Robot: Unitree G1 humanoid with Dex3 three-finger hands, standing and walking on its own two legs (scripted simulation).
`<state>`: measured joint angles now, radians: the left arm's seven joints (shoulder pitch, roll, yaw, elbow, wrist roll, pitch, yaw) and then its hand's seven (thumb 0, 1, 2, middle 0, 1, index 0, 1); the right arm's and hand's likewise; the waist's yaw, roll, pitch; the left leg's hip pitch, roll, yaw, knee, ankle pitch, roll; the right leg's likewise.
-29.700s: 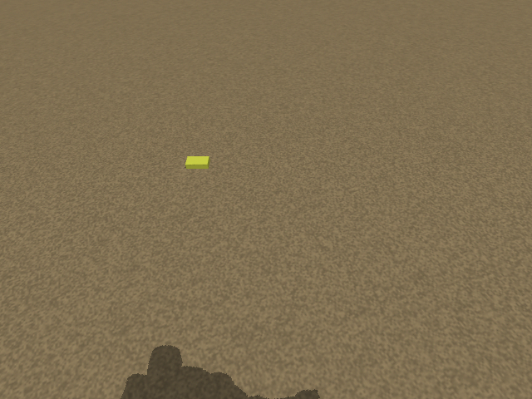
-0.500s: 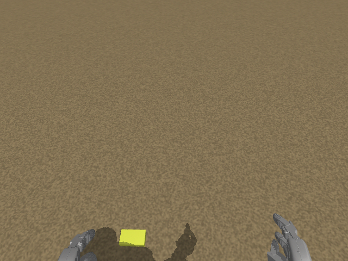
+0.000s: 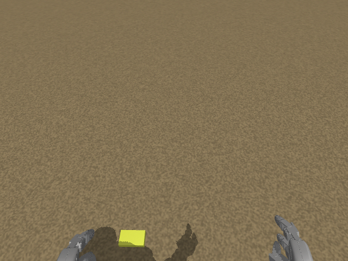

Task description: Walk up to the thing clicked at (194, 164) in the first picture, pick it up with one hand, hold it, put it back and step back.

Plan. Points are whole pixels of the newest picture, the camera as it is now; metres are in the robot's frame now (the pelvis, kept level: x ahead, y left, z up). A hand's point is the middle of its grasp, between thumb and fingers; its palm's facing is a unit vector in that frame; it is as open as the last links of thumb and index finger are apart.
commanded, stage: home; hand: left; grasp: from above
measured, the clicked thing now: (132, 238) +0.40 +0.23 -0.70
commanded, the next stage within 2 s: stand in 0.34 s
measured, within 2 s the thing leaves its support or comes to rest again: neither
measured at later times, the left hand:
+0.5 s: hand out of the picture +0.17 +0.19 -0.06, palm faces +0.01 -0.96 -0.28, open 7.4 cm
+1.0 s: hand out of the picture +0.04 +0.24 -0.11, palm faces +0.03 -0.95 -0.32, open 7.4 cm
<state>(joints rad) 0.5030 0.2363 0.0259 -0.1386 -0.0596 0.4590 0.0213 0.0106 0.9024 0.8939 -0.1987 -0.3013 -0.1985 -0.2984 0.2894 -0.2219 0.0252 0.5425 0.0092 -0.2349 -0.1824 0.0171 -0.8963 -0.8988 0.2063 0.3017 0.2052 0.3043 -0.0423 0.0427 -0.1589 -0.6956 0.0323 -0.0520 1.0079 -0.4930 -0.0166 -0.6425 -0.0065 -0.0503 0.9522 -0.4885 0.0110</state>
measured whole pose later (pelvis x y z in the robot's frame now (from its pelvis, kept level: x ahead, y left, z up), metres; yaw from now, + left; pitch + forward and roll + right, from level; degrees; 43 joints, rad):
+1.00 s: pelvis -0.01 +0.01 +0.06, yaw +0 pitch -3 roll +0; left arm 0.21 0.27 0.04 1.04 0.03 0.02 0.03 0.01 0.90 0.89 -0.20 -0.30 -0.20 -0.30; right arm 0.19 -0.28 -0.04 1.04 -0.03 0.00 -0.03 0.01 -0.90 -0.90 0.20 0.30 0.20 0.30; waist 0.02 0.00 0.06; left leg -0.19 0.00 0.00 0.50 -0.26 0.00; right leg -0.17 -0.04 -0.02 0.49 -0.27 0.03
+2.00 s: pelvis -0.01 +0.00 +0.07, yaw -1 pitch -3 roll +0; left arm 0.13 0.30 0.03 1.17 0.02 0.00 0.01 0.00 0.90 0.89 -0.20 -0.30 -0.20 -0.30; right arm 0.13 -0.31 -0.01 1.14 -0.02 -0.01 -0.01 0.01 -0.90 -0.90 0.20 0.30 0.20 0.30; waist 0.00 0.01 0.06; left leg -0.12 0.01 0.00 0.34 -0.18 -0.01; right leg -0.11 -0.02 -0.01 0.34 -0.19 0.02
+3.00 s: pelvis +0.00 +0.00 +0.07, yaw -2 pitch -2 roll +0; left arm 0.12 0.34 0.02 1.12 0.00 0.00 0.00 0.00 0.90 0.89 -0.20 -0.30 -0.20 -0.30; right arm 0.11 -0.34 -0.01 1.12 -0.01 0.00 0.00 0.01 -0.90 -0.90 0.21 0.30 0.20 0.30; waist -0.01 0.00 0.06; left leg -0.13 0.01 0.01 0.35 -0.18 -0.01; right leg -0.12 -0.03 0.00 0.35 -0.19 0.02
